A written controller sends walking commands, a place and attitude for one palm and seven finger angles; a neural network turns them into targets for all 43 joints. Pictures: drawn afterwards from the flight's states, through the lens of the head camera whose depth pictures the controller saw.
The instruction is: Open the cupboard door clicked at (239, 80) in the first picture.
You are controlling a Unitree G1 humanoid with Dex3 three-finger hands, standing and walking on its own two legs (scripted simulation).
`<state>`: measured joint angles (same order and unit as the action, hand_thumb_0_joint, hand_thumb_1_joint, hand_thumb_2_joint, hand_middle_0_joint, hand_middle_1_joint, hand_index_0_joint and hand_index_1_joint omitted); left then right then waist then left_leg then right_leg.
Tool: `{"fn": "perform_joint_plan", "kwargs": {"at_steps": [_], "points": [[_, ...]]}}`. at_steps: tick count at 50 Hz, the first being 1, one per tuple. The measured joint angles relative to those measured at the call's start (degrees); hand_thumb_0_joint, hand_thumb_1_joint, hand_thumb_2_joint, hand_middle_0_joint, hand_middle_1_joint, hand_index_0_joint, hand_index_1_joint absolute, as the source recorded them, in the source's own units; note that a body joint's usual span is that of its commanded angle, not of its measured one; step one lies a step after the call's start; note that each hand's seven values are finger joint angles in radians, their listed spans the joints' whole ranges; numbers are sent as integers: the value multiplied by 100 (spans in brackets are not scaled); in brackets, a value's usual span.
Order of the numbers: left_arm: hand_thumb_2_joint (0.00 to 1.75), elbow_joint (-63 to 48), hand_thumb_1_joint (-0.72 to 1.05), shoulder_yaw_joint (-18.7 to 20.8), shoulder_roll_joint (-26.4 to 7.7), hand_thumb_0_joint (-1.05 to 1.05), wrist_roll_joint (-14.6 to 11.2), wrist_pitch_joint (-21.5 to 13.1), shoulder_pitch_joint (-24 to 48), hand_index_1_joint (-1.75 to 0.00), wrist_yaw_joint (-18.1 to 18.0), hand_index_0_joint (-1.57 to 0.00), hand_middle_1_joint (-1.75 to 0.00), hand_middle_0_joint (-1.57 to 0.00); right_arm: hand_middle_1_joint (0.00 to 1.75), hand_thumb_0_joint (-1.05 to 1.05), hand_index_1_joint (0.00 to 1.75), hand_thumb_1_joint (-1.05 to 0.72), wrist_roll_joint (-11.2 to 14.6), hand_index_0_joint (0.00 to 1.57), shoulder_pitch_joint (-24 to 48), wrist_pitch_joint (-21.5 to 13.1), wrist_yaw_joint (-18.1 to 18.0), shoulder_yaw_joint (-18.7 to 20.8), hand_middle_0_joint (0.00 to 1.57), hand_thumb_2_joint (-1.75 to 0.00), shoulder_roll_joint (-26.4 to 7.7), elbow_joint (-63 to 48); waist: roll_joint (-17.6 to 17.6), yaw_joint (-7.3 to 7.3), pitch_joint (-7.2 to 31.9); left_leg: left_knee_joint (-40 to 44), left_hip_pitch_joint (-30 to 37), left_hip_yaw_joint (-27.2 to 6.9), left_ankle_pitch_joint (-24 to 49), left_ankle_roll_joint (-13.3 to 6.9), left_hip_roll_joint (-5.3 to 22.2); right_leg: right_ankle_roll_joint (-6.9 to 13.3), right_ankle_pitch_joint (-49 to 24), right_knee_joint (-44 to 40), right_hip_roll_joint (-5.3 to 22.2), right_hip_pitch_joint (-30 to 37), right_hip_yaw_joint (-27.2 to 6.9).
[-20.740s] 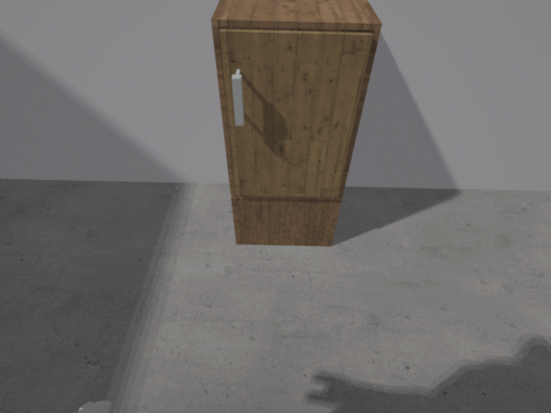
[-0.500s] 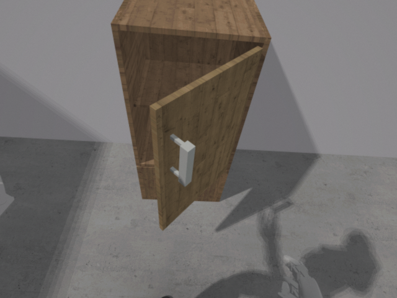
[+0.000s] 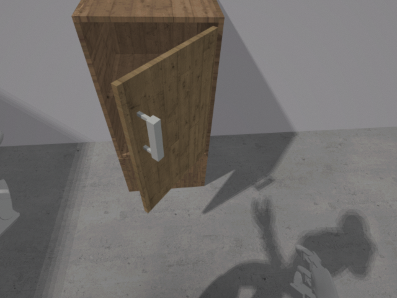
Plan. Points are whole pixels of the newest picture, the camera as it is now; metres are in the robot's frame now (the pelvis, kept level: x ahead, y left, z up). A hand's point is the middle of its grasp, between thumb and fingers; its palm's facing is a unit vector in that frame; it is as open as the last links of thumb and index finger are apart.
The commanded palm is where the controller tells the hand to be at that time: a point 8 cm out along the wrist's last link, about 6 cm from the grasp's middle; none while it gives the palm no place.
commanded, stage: stop stepping back and stand still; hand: left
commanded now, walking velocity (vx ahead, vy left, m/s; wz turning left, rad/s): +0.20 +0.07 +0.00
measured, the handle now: (149, 136) +0.51 +0.14 +0.00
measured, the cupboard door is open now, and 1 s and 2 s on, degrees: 48 48 48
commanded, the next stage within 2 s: let the arm hang, fingers relaxed in 0.92 s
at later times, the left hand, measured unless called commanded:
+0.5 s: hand out of the picture +0.16 +0.29 +0.17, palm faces +0.43 -0.76 -0.49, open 7.4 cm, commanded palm +0.11 +0.32 +0.18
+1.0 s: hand out of the picture +0.16 +0.30 +0.16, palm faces +0.41 -0.78 -0.48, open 7.4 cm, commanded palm none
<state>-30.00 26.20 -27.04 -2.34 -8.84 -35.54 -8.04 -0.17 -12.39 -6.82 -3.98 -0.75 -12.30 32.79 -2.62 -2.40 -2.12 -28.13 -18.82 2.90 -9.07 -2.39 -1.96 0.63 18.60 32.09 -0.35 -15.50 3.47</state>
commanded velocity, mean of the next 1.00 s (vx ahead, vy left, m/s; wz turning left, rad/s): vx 0.03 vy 0.02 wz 0.00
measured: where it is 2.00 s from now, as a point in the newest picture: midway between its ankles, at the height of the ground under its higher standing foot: outside the picture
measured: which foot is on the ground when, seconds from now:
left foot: down 0.00-0.00, up 0.02-0.24, down 0.26-1.00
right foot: down 0.00-1.00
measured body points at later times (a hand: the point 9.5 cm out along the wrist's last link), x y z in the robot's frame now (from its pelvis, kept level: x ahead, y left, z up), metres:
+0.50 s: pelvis -0.03 +0.02 +0.00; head -0.03 +0.03 +0.45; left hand +0.14 +0.33 +0.19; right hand +0.14 -0.20 -0.08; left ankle -0.05 +0.14 -0.73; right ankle +0.02 -0.09 -0.73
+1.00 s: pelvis -0.04 +0.04 +0.01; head -0.03 +0.05 +0.46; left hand +0.13 +0.34 +0.18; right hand +0.12 -0.20 -0.08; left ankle -0.05 +0.14 -0.73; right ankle +0.02 -0.09 -0.73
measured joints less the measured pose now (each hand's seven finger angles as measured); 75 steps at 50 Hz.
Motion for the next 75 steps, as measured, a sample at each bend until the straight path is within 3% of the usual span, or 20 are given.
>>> {"fn": "perform_joint_plan", "kwargs": {"at_steps": [3,6,10,13,15,17,22,36,51,53,55,58,63,66,67,70,75], "points": [[90,-29,89,-142,145,1,86,-112,-45,-30,29,-21,-30,-22,30,1,30,-90,-40,21,-119,145,4,62,20,-90,-8,201,89,138,77,-1379,-507,-187,-999,178,20,265,-429,-69,-55,-64,87],[90,82,88,-210,352,1,151,-248,112,-30,30,-21,-30,-22,30,1,30,-90,-63,21,-255,250,5,67,20,-90,32,512,-57,311,285,-2468,-720,-158,-1051,238,81,297,-535,-279,5,-99,14],[90,382,88,-249,488,1,212,-329,471,-30,-45,-21,-30,-22,30,2,30,-90,-68,21,-455,152,-88,57,20,-90,32,597,-106,250,466,-1441,-66,-94,-1095,123,331,261,-625,-409,97,-128,135],[90,400,88,-315,581,1,220,-328,622,-30,-88,-21,-30,-22,30,2,30,-90,-89,21,-466,12,-129,113,20,-90,-110,527,134,166,445,-161,608,-199,-1038,72,463,191,-534,-216,59,-243,293],[90,369,88,-281,538,1,205,-323,623,-30,-100,-21,-30,-22,30,2,30,-90,-68,21,-331,2,-121,141,20,-90,-70,518,79,163,276,-132,683,-149,-876,291,389,136,-489,-72,147,-243,231],[90,315,88,-194,441,1,187,-338,484,-30,-86,-21,-30,-22,30,2,30,-90,-31,21,-230,-14,-74,111,20,-90,-9,444,56,162,187,-201,735,-64,-893,354,370,100,-493,-31,162,-210,139],[90,298,89,-120,273,1,155,-388,353,-30,-26,-21,-30,-22,30,2,30,-90,6,21,-44,-60,24,27,20,-90,131,290,125,160,95,-309,769,17,-942,311,373,60,-546,-44,151,-151,56],[90,540,89,-263,578,1,171,-268,584,-30,16,-21,-30,-22,30,1,30,-90,-23,21,-93,-34,41,-57,20,-90,170,280,107,339,26,-8,784,101,-662,165,272,-73,-960,-536,221,-60,-29],[90,471,89,-266,481,1,172,-328,490,-30,23,-21,-30,-22,30,2,30,-90,-27,21,-81,-63,29,48,20,-90,93,266,170,221,-69,115,783,131,-581,140,269,-101,-1120,-782,209,-15,-57],[90,1304,89,-656,380,1,286,-344,914,-30,255,-21,-30,-21,30,1,30,-90,7,21,-12,-168,242,131,20,-90,-80,582,303,224,55,-88,528,31,-621,118,221,-110,-1046,-590,281,-212,37],[90,2644,89,-1193,445,0,353,129,1478,-30,531,-20,-30,-21,30,1,30,-90,-10,21,181,46,396,169,20,-90,-312,965,467,258,154,-285,348,8,-685,87,148,-114,-912,-296,368,-425,50],[90,4666,90,-1796,772,0,434,805,1981,-30,742,-20,-30,-20,30,1,30,-90,-73,21,429,355,459,178,20,-90,-482,1338,608,175,173,-498,229,53,-782,56,98,-119,-747,66,430,-631,-11],[90,6852,90,-2472,1328,1,471,1193,2145,-30,884,-20,-30,-20,30,1,30,-91,-132,21,360,610,472,140,20,-90,-395,1666,337,59,-77,-514,314,68,-777,145,133,-41,-681,215,397,-619,-30],[90,7658,90,-2692,1628,1,432,1220,2109,-30,905,-20,-30,-20,30,1,30,-91,-152,21,163,733,456,109,20,-90,-311,1927,142,91,-220,-393,390,4,-694,201,189,10,-761,57,339,-506,43],[89,7840,93,-2607,1669,1,392,1187,2108,-30,823,-20,-30,-21,30,1,30,-91,-153,21,84,766,444,107,20,-90,-273,2024,100,119,-253,-351,398,-34,-661,222,215,31,-801,-24,313,-467,85],[89,8295,97,-2546,1542,0,380,1098,2111,-30,804,-21,-30,-21,30,1,30,-91,-150,20,-126,861,424,101,20,-90,-173,2316,48,211,-310,-221,426,-135,-565,275,281,97,-918,-265,243,-355,197],[89,8906,95,-2478,1386,0,365,1042,2066,-30,815,-21,-30,-21,30,1,30,-91,-150,20,-383,925,393,156,20,-90,-96,2670,196,240,-260,-108,466,-234,-513,287,345,146,-1030,-547,170,-205,305]]}}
